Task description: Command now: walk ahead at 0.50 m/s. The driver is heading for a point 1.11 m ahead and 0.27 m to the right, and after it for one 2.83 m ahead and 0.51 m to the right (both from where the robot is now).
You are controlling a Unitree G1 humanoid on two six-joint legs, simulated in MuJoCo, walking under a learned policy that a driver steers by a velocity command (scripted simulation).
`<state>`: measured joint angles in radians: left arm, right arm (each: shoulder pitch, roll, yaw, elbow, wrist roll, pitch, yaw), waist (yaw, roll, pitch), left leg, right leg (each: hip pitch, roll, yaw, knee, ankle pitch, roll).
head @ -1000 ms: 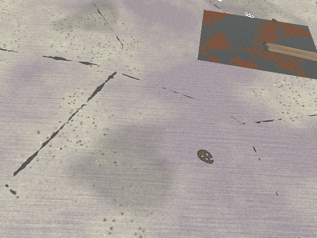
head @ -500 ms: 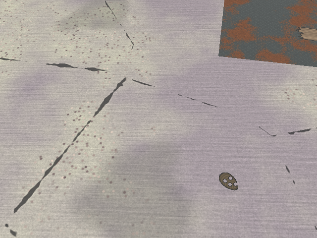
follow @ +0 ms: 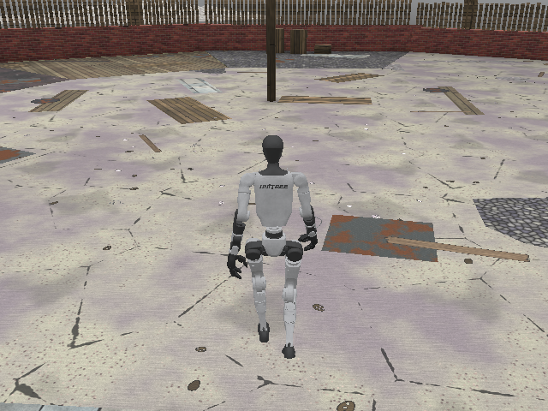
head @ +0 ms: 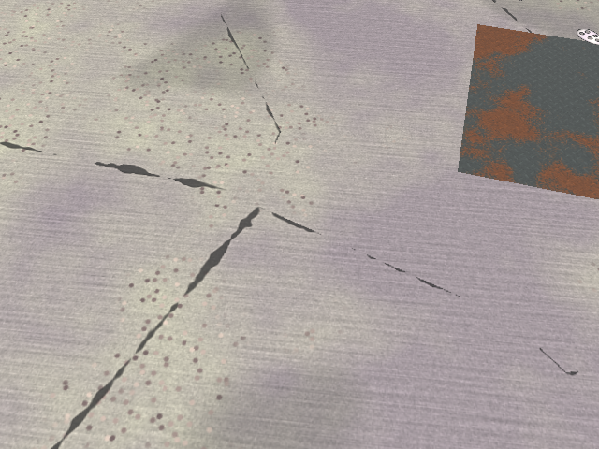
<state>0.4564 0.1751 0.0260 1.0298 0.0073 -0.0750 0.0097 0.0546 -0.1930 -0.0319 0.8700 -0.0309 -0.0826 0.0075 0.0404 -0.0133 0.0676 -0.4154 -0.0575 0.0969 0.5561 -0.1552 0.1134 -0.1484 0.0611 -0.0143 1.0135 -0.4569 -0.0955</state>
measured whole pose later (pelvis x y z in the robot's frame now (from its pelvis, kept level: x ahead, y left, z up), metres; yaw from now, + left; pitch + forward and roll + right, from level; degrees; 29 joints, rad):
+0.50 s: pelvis +0.27 -0.05 +0.00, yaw +0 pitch +1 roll +1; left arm 0.04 0.19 0.05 0.86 0.04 -0.08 -0.01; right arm 0.44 -0.19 -0.04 1.08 -0.01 -0.08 -0.01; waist -0.05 0.01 0.06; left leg -0.06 -0.02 0.03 0.71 -0.44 0.06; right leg -0.44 0.00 -0.09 0.57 -0.14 -0.09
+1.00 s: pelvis +0.54 -0.04 +0.00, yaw +0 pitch +1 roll -1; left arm 0.49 0.17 0.04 1.09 0.03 -0.09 0.02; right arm -0.01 -0.18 -0.03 0.88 -0.03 -0.06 0.02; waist 0.07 0.01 0.06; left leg -0.46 0.01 0.09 0.52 -0.11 0.10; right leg 0.12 0.06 -0.07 0.29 -0.41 -0.05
